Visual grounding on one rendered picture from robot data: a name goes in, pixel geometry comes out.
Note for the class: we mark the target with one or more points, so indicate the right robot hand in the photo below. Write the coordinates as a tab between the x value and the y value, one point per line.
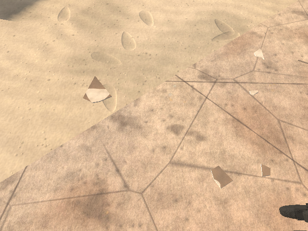
299	212

